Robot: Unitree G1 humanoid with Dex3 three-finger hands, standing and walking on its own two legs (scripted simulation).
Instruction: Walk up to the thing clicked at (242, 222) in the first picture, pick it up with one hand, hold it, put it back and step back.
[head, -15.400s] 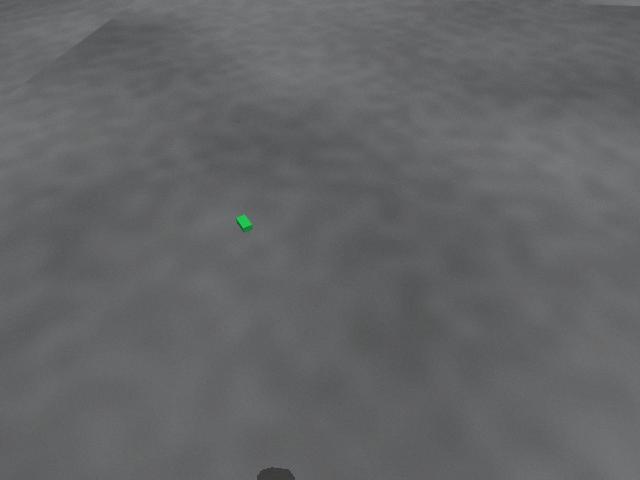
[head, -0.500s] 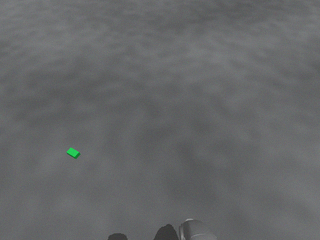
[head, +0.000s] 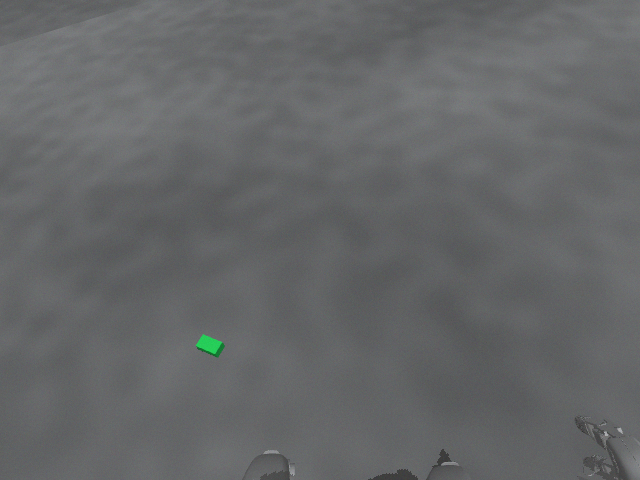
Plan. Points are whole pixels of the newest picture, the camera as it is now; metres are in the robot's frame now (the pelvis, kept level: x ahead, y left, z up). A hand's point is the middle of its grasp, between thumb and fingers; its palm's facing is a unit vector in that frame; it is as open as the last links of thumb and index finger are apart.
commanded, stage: walk up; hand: left
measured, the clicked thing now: (210, 345) +0.61 +0.47 -0.71
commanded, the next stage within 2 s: none
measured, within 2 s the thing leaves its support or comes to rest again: neither
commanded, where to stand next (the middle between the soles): +0.16 +0.37 m, yaw -24 degrees
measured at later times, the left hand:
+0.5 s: hand (0, 458) +0.19 +0.50 -0.11, palm faces -0.17 -0.79 -0.59, open 7.4 cm
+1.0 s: hand out of the picture +0.23 +0.74 -0.13, palm faces -0.30 -0.81 -0.50, open 7.4 cm
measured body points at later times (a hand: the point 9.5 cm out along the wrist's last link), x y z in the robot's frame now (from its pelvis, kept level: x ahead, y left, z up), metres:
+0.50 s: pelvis +0.05 +0.22 +0.00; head +0.09 +0.17 +0.44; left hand +0.20 +0.54 -0.07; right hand +0.04 -0.10 -0.13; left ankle +0.04 +0.29 -0.63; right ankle +0.12 +0.10 -0.69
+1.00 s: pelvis +0.07 +0.46 +0.01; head +0.11 +0.46 +0.46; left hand +0.24 +0.78 -0.10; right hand -0.02 +0.17 -0.10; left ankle +0.08 +0.56 -0.69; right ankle +0.06 +0.30 -0.62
